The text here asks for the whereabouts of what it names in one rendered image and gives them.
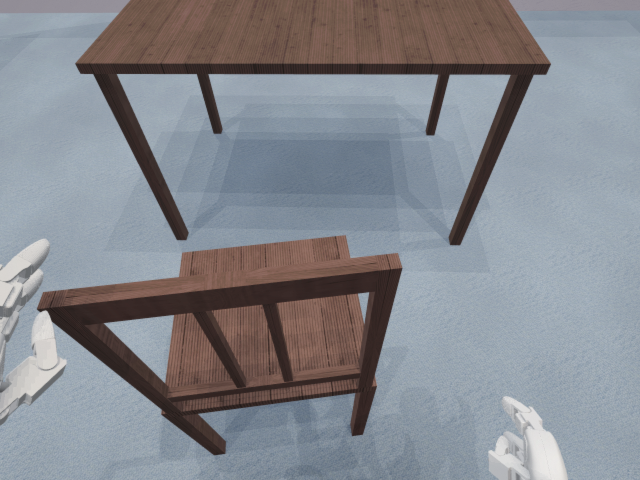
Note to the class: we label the robot right hand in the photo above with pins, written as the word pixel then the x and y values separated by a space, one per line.
pixel 536 457

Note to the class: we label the robot left hand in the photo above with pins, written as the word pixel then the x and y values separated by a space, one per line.
pixel 19 281

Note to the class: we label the chair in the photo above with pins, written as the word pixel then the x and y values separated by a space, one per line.
pixel 253 325

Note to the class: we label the table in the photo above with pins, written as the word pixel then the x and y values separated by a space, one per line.
pixel 406 37

